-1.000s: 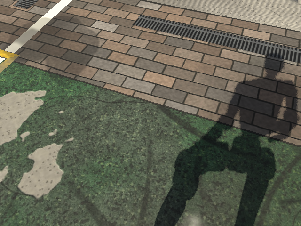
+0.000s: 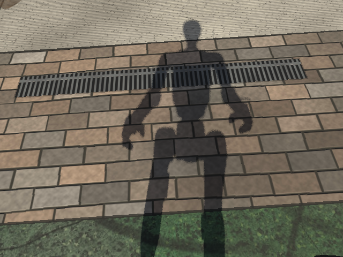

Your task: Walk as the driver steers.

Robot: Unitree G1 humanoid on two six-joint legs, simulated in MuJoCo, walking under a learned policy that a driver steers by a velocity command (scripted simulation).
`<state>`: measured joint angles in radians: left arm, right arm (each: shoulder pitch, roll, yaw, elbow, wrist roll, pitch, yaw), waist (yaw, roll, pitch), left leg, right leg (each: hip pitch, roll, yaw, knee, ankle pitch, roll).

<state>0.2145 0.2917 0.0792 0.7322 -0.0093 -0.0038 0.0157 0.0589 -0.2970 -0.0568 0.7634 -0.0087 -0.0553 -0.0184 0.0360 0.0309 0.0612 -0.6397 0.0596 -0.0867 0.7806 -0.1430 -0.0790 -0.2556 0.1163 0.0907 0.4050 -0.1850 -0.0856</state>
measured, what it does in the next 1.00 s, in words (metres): walks ahead: left foot, then right foot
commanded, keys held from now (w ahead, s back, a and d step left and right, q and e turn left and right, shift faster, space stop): no key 0.02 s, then w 0.50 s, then w+q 0.40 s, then q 0.08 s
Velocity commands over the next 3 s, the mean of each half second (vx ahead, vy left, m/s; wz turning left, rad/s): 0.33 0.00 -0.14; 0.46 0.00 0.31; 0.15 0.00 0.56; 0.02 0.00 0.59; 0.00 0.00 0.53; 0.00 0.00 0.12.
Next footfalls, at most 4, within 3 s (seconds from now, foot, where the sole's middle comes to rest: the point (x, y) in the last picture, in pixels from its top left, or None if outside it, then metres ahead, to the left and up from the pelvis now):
0.14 left None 0.18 0.14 -0.78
0.58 right None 0.33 -0.13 -0.78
1.08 left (164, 204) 0.63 0.11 -0.78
1.54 right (212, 181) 0.73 -0.08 -0.78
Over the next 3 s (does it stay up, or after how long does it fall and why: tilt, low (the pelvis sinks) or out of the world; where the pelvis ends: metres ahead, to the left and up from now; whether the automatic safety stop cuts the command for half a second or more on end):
stays up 0.57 0.01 -0.01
